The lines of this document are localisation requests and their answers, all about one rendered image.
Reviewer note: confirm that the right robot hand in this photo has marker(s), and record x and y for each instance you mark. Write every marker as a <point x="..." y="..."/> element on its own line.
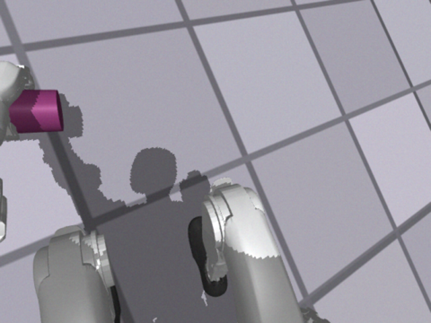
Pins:
<point x="310" y="316"/>

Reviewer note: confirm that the left robot hand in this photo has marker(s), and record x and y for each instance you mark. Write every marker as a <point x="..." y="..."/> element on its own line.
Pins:
<point x="13" y="79"/>

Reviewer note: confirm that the bottle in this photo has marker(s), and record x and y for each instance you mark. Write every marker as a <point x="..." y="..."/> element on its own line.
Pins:
<point x="36" y="111"/>

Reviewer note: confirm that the right robot foot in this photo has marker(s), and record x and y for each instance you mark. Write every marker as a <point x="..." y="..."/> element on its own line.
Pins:
<point x="212" y="288"/>

